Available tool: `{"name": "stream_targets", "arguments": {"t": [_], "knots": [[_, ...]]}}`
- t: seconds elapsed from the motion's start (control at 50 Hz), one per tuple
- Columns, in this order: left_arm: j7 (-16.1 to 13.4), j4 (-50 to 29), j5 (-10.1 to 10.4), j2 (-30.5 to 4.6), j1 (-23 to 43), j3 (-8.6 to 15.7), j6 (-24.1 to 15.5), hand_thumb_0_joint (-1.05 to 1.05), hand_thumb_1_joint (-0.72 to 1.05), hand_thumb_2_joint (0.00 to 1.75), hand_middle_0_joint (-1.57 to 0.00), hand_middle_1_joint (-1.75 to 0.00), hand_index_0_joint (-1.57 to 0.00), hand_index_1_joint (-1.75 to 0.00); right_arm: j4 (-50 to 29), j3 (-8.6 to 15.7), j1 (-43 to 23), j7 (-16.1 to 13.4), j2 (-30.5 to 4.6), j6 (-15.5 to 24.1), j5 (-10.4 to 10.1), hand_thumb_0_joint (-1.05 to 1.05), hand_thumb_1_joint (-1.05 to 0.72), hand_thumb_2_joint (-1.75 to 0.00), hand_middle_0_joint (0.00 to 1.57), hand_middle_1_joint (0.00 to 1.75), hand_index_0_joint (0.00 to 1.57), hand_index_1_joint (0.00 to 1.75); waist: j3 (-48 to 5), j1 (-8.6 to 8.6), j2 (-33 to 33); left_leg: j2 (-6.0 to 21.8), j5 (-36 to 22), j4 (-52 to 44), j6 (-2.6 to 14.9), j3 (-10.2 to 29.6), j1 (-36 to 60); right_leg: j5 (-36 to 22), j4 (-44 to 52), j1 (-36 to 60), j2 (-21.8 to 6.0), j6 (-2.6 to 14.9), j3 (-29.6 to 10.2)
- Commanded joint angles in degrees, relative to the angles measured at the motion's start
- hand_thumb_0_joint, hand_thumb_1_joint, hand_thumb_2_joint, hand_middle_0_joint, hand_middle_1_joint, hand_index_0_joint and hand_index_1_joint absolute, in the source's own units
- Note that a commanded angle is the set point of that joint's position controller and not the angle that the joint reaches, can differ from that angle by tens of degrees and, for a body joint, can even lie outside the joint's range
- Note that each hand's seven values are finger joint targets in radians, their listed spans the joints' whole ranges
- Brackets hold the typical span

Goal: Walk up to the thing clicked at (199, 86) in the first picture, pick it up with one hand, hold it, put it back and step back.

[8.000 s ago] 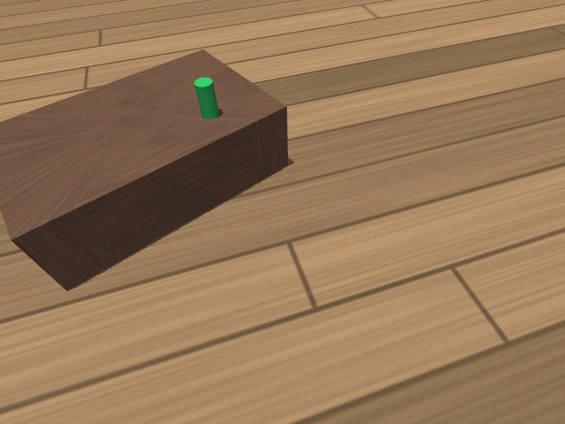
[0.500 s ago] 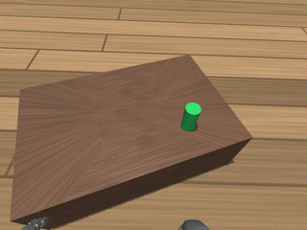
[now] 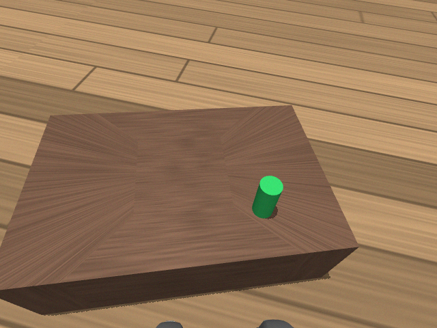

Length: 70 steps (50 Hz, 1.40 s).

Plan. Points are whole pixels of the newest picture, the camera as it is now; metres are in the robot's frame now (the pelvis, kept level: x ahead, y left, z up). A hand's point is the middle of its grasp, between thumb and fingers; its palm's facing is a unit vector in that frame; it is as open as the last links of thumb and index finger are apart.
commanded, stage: walk up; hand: right
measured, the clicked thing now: (266, 197) +0.55 -0.17 -0.31
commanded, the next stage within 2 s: stand in 1.96 s
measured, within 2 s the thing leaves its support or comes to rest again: neither
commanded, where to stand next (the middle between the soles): +0.05 -0.01 m, yaw +6 degrees
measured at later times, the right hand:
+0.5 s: hand (363, 315) +0.16 -0.28 -0.14, palm faces -0.18 +0.91 -0.37, open 7.4 cm
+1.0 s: hand out of the picture +0.11 -0.27 -0.14, palm faces -0.16 +0.92 -0.37, open 7.4 cm
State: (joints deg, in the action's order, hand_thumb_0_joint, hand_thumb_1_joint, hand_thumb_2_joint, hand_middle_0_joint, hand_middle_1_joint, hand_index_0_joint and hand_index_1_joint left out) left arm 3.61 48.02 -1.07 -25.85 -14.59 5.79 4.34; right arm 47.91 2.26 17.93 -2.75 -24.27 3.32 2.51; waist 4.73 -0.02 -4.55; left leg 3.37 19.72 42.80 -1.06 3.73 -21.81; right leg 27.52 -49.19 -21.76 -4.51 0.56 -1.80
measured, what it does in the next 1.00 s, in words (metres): steps on the spot: right foot, then left foot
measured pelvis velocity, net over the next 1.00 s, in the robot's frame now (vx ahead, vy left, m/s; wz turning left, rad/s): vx -0.02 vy -0.03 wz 0.15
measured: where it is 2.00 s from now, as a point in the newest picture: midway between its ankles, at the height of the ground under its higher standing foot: outside the picture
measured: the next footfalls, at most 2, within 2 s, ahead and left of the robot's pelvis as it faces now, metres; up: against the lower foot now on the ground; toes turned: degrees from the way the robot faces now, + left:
right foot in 0.02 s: +0.07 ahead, -0.17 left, +0.00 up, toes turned +8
left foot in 0.38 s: +0.02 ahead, +0.12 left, +0.00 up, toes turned +9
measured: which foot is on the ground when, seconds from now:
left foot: down 0.00-0.04, up 0.06-0.36, down 0.38-1.00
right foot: up 0.00-0.00, down 0.02-1.00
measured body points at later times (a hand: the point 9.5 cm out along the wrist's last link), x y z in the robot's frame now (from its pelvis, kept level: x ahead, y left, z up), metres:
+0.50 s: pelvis +0.00 -0.04 +0.00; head +0.06 -0.04 +0.45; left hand +0.03 +0.30 -0.11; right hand +0.17 -0.33 -0.11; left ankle +0.02 +0.08 -0.71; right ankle +0.01 -0.19 -0.68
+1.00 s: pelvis -0.02 -0.03 +0.01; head +0.00 -0.02 +0.46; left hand +0.01 +0.30 -0.11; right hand +0.12 -0.32 -0.11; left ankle -0.01 +0.11 -0.71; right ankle +0.03 -0.18 -0.71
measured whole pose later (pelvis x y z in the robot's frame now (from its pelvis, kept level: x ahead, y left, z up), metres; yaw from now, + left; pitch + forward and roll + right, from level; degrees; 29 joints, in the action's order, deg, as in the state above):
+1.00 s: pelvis -0.02 -0.03 +0.01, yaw +9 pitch -3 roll +0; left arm -0.2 56.9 -0.2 -23.7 -10.4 1.1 -1.1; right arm 57.5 2.0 7.9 1.0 -20.9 -1.1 0.8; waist 5.6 -0.7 -0.5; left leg 2.0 19.3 39.2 -1.6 1.6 -16.8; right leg 17.8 -37.7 -16.1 -2.5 -1.7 -1.0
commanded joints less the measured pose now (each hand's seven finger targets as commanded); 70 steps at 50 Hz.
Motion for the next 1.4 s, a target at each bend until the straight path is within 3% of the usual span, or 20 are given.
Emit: {"name": "stream_targets", "arguments": {"t": [0.0,0.04,0.06,0.12,0.2,0.3,0.36,0.4,0.56,0.58,0.6,0.62,0.78,0.82,0.84,0.86,0.92,0.98,1.14,1.38], "knots": [[-3.0,0.0,0.0,-9.3,-6.7,2.8,-4.1,0.00,0.90,0.90,-0.20,-0.30,-0.20,-0.30,-5.4,3.2,-4.4,0.3,-11.4,-1.7,-1.4,0.00,-0.90,-0.90,0.20,0.30,0.20,0.30,-4.2,-4.09,7.9,0.0,-8.8,5.3,7.44,2.1,-6.8,-7.7,21.5,11.7,2.6,0.25,2.3],[-3.5,-3.6,-0.8,-20.2,2.1,3.7,-5.3,0.00,0.90,0.90,-0.20,-0.30,-0.20,-0.30,-6.3,3.3,-2.6,-0.7,-9.2,-2.1,-2.4,0.00,-0.90,-0.90,0.20,0.30,0.20,0.30,-3.8,-1.15,-11.1,-6.2,17.4,21.2,2.59,4.7,-12.6,-12.1,33.0,5.3,-21.6,13.62,-35.1],[-3.5,-4.0,-0.4,-18.7,4.9,3.4,-5.6,0.00,0.90,0.90,-0.20,-0.30,-0.20,-0.30,-4.8,4.1,-3.2,-0.9,-12.3,-2.0,-2.2,0.00,-0.90,-0.90,0.20,0.30,0.20,0.30,-0.6,-0.06,-5.4,-3.5,16.2,24.8,2.33,7.5,-12.2,-14.6,32.9,3.2,-23.2,16.27,-34.4],[-4.2,-1.8,-0.5,-14.0,4.0,2.0,-6.6,0.00,0.90,0.90,-0.20,-0.30,-0.20,-0.30,-1.6,3.9,-2.0,0.1,-11.2,-1.9,-2.9,0.00,-0.90,-0.90,0.20,0.30,0.20,0.30,0.1,-0.25,-5.3,-2.7,10.5,18.0,2.51,2.9,-10.6,-28.8,20.9,7.9,-13.1,10.65,-12.3],[-4.9,-0.6,-0.2,-14.6,-1.4,1.7,-7.2,0.00,0.90,0.90,-0.20,-0.30,-0.20,-0.30,-3.0,3.9,-6.5,1.7,-9.2,-2.9,-2.2,0.00,-0.90,-0.90,0.20,0.30,0.20,0.30,-2.5,-3.02,-8.7,-3.3,8.8,9.6,2.48,-0.4,-8.7,-50.0,17.1,14.8,-13.4,11.04,-8.8],[-6.2,-2.5,0.8,-15.2,-0.7,1.3,-6.8,0.00,0.90,0.90,-0.20,-0.30,-0.20,-0.30,-3.8,4.7,-8.0,3.1,-9.3,-3.5,-1.4,0.00,-0.90,-0.90,0.20,0.30,0.20,0.30,-6.6,-1.83,-7.5,-3.5,3.7,-0.1,3.12,-3.8,-3.9,-51.1,13.4,16.5,-14.9,11.18,-7.3],[-6.4,-3.4,1.5,-11.9,0.8,-0.2,-6.5,0.00,0.90,0.90,-0.20,-0.30,-0.20,-0.30,-2.0,6.1,-3.4,3.2,-12.5,-2.6,-0.5,0.00,-0.90,-0.90,0.20,0.30,0.20,0.30,-11.4,1.25,2.3,0.6,-21.0,-12.6,7.32,3.4,15.3,-39.5,0.2,4.5,-8.1,3.81,1.2],[-6.9,-3.0,1.9,-9.8,2.7,-0.4,-5.6,0.00,0.90,0.90,-0.20,-0.30,-0.20,-0.30,-3.3,6.7,-5.1,3.2,-16.1,-2.6,-1.9,0.00,-0.90,-0.90,0.20,0.30,0.20,0.30,-12.7,2.51,16.0,15.8,-31.9,-13.9,20.23,22.4,15.5,11.7,-10.1,-3.0,2.0,0.34,3.4],[-6.5,3.3,0.6,-8.8,-4.3,-0.2,-7.3,0.00,0.90,0.90,-0.20,-0.30,-0.20,-0.30,-4.2,4.0,-13.5,3.3,-10.7,-4.8,-1.7,0.00,-0.90,-0.90,0.20,0.30,0.20,0.30,-6.8,-2.94,11.6,4.8,-16.6,-5.4,10.21,6.4,2.0,-10.4,19.3,11.7,4.0,0.83,5.0],[-6.8,3.1,-0.5,-11.3,-4.3,0.3,-8.1,0.00,0.90,0.90,-0.20,-0.30,-0.20,-0.30,-4.2,3.1,-13.0,3.4,-7.6,-5.0,-2.4,0.00,-0.90,-0.90,0.20,0.30,0.20,0.30,-6.9,-3.46,4.5,2.4,-12.5,1.6,6.63,4.8,-3.5,-10.0,24.9,15.0,-3.0,2.61,-7.1],[-6.9,2.1,-0.9,-17.3,-1.9,1.4,-8.5,0.00,0.90,0.90,-0.20,-0.30,-0.20,-0.30,-4.9,2.9,-13.8,3.4,-6.5,-5.3,-2.3,0.00,-0.90,-0.90,0.20,0.30,0.20,0.30,-4.1,-2.87,-4.8,-5.2,4.3,8.2,3.36,1.3,-10.3,-8.7,30.9,11.7,-16.2,9.29,-26.1],[-6.8,1.2,-1.0,-20.0,1.3,1.9,-8.5,0.00,0.90,0.90,-0.20,-0.30,-0.20,-0.30,-3.9,4.2,-14.5,2.6,-9.9,-5.6,-1.8,0.00,-0.90,-0.90,0.20,0.30,0.20,0.30,-2.1,-2.59,-5.3,-2.8,14.9,16.3,2.54,4.0,-7.2,-14.1,30.4,5.2,-23.1,16.92,-31.9],[-5.4,0.4,-0.2,-12.2,6.1,-0.4,-7.6,0.00,0.90,0.90,-0.20,-0.30,-0.20,-0.30,2.5,3.9,-7.8,3.5,-6.6,-3.4,-2.0,0.00,-0.90,-0.90,0.20,0.30,0.20,0.30,-6.5,1.13,-4.9,-4.0,-1.1,-12.4,1.49,-5.7,9.2,-28.3,15.4,6.2,-7.3,7.41,-3.9],[-5.1,0.2,0.9,-6.7,4.7,-2.1,-6.6,0.00,0.90,0.90,-0.20,-0.30,-0.20,-0.30,3.4,4.6,-7.9,2.6,-10.6,-2.2,-0.5,0.00,-0.90,-0.90,0.20,0.30,0.20,0.30,-8.8,0.50,7.7,5.0,-10.4,-20.6,4.91,9.9,17.5,-19.9,5.1,-2.0,-1.9,1.63,-0.4],[-5.2,1.0,1.6,-6.5,3.8,-2.4,-5.9,0.00,0.90,0.90,-0.20,-0.30,-0.20,-0.30,1.9,4.6,-12.0,2.6,-14.4,-2.0,-1.2,0.00,-0.90,-0.90,0.20,0.30,0.20,0.30,-8.0,-0.94,12.7,13.9,-4.7,-21.4,11.35,20.2,10.9,-0.7,6.0,-1.5,2.7,-0.07,2.2],[-5.4,3.2,1.1,-9.7,4.9,-1.3,-5.7,0.00,0.90,0.90,-0.20,-0.30,-0.20,-0.30,2.2,4.7,-13.9,2.9,-15.1,-2.1,-1.8,0.00,-0.90,-0.90,0.20,0.30,0.20,0.30,-5.6,-0.37,11.9,14.7,0.6,-21.7,14.30,20.1,1.3,4.9,3.3,5.8,2.0,0.36,0.7],[-4.7,6.2,1.2,-8.4,2.5,-1.8,-6.7,0.00,0.90,0.90,-0.20,-0.30,-0.20,-0.30,2.9,2.6,-18.3,2.8,-10.4,-2.3,-2.0,0.00,-0.90,-0.90,0.20,0.30,0.20,0.30,-3.9,-2.99,10.5,5.3,-3.5,-15.5,6.18,5.6,1.0,-12.1,17.4,9.8,0.9,1.48,-0.1],[-4.4,6.4,0.7,-10.7,7.6,-2.0,-6.8,0.00,0.90,0.90,-0.20,-0.30,-0.20,-0.30,5.6,2.1,-15.2,3.1,-9.5,-2.8,-2.3,0.00,-0.90,-0.90,0.20,0.30,0.20,0.30,-2.7,0.12,7.9,1.8,6.7,-17.3,3.58,3.6,3.2,-9.1,22.8,6.1,-2.4,2.98,-6.2],[-4.1,10.7,1.4,-8.9,9.0,-3.0,-7.1,0.00,0.90,0.90,-0.20,-0.30,-0.20,-0.30,9.9,1.2,-16.4,2.9,-9.2,-1.9,-2.7,0.00,-0.90,-0.90,0.20,0.30,0.20,0.30,-6.2,-0.55,6.5,3.3,-11.1,-19.3,3.36,1.7,10.2,-24.3,24.7,11.3,-2.0,1.46,-3.9],[-4.0,14.0,1.0,-7.3,12.4,-3.4,-6.7,0.00,0.90,0.90,-0.20,-0.30,-0.20,-0.30,13.4,1.1,-18.4,3.2,-8.2,-2.3,-2.5,0.00,-0.90,-0.90,0.20,0.30,0.20,0.30,-6.5,-0.43,4.6,3.5,-10.4,-24.6,2.27,0.1,14.3,-22.7,30.9,12.4,-2.7,0.42,-4.0]]}}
